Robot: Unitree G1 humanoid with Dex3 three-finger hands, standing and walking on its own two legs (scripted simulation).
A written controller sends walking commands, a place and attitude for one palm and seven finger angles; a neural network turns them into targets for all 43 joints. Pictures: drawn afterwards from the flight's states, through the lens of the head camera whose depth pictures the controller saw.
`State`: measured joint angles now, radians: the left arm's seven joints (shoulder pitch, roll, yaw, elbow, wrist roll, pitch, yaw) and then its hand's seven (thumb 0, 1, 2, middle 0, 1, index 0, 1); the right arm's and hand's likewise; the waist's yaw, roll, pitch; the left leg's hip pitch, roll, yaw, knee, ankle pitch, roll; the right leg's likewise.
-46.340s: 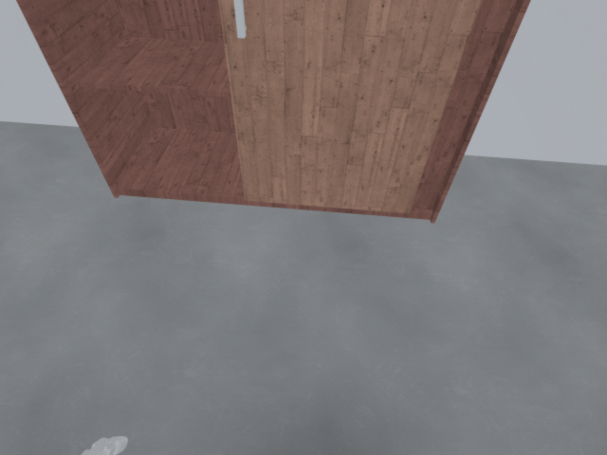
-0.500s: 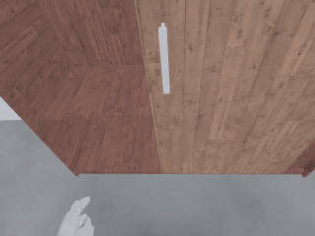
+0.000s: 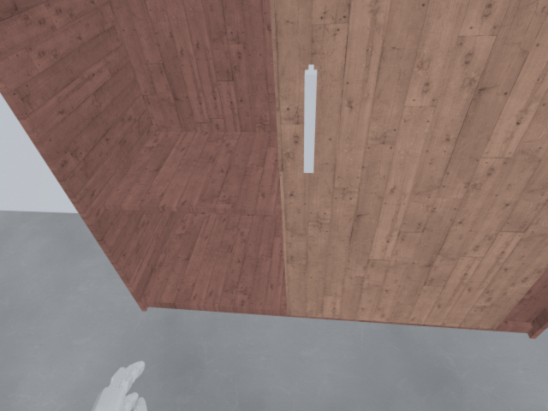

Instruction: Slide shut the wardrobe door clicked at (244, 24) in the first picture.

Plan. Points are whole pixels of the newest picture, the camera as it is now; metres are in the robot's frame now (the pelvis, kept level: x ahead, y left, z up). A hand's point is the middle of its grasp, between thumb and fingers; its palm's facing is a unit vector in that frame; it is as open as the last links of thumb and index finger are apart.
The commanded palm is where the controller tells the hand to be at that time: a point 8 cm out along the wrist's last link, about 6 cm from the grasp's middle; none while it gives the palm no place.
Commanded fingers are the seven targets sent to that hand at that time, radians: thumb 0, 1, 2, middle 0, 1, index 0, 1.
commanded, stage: stop stepping back and stand still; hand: right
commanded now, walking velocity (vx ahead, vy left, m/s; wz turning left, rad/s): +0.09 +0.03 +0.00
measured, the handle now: (309, 121) +0.63 -0.04 +0.14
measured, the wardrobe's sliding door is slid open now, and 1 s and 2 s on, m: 0.59 0.59 0.59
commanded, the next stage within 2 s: let the arm hang, fingers relaxed in 0.70 s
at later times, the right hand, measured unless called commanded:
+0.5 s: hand out of the picture +0.18 -0.28 +0.16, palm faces +0.46 +0.80 -0.38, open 7.4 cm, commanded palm +0.13 -0.31 +0.18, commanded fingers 0.00 -0.90 -0.90 0.20 0.30 0.20 0.30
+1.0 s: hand out of the picture +0.14 -0.24 -0.11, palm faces +0.06 +0.95 -0.32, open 7.4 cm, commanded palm none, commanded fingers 0.00 -0.90 -0.90 0.20 0.30 0.20 0.30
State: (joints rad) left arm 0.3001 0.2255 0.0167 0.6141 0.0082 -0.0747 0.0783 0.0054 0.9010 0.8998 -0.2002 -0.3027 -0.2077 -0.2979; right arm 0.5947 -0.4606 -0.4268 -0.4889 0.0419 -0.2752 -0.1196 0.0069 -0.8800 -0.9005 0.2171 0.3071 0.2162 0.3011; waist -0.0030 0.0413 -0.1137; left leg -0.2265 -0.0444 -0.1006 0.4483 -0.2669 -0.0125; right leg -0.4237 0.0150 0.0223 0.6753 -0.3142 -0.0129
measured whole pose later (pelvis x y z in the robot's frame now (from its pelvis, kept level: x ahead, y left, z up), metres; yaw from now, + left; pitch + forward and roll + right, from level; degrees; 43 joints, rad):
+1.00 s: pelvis -0.01 -0.02 -0.01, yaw -3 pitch +0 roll +0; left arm 0.16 0.27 0.00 0.83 0.02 -0.02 -0.01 0.00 0.90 0.90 -0.20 -0.30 -0.21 -0.30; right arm 0.25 -0.28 -0.04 0.60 -0.03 0.05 0.00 0.00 -0.90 -0.90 0.20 0.30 0.19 0.30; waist 0.02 -0.02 -0.04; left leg -0.22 0.01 -0.05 0.57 -0.33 -0.03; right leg -0.32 0.08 0.03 0.57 -0.24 -0.06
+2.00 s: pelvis -0.01 -0.01 +0.01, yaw -3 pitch -2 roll +1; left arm 0.33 0.15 0.01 1.10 0.01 0.00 0.03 0.00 0.91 0.90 -0.19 -0.30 -0.20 -0.30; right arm 0.33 -0.14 0.00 1.11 -0.01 0.00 -0.03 0.00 -0.91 -0.90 0.20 0.30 0.20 0.30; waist 0.02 0.01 0.01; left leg -0.15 0.00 -0.05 0.42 -0.25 -0.02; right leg -0.25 0.06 0.04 0.43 -0.16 -0.05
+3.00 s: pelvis +0.04 +0.01 +0.00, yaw -1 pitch +1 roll +1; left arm 0.35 0.16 0.05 1.11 0.02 0.02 0.03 0.00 0.91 0.90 -0.20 -0.30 -0.20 -0.30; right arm 0.42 -0.15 -0.05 1.10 -0.03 -0.01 -0.02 0.00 -0.91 -0.90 0.20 0.30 0.20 0.30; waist 0.00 0.00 0.00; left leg -0.13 -0.04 0.00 0.44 -0.32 0.04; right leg -0.37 0.00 -0.01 0.83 -0.43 -0.04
